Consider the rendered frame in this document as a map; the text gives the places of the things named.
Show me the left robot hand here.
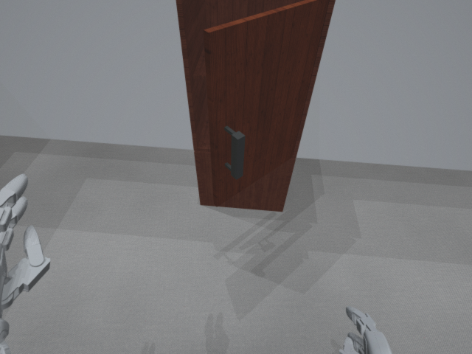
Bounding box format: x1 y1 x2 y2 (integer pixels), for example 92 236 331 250
0 174 50 318

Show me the right robot hand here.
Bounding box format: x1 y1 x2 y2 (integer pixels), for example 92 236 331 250
339 306 392 354

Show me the cupboard door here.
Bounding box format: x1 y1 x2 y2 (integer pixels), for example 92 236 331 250
204 0 329 207

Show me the handle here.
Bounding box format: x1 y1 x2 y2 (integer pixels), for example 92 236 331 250
224 126 246 180

